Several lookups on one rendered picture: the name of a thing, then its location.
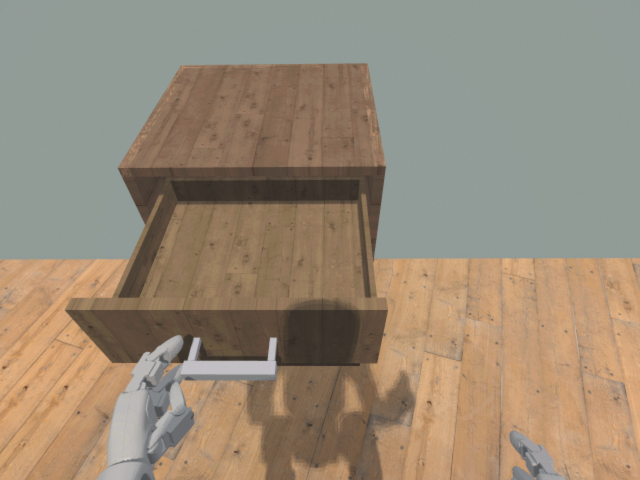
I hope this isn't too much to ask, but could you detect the cabinet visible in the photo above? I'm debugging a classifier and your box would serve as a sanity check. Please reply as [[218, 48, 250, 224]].
[[118, 63, 386, 366]]

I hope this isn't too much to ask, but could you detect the right robot hand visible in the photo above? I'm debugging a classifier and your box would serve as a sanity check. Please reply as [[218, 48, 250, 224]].
[[509, 430, 566, 480]]

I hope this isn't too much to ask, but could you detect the drawer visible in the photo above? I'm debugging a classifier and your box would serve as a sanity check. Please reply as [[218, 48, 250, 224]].
[[65, 177, 388, 363]]

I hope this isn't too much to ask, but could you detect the left robot hand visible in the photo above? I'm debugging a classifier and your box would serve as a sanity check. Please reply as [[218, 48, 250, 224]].
[[107, 335, 195, 472]]

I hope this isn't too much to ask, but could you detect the handle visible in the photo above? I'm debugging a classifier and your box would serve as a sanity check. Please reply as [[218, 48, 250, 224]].
[[180, 338, 277, 381]]

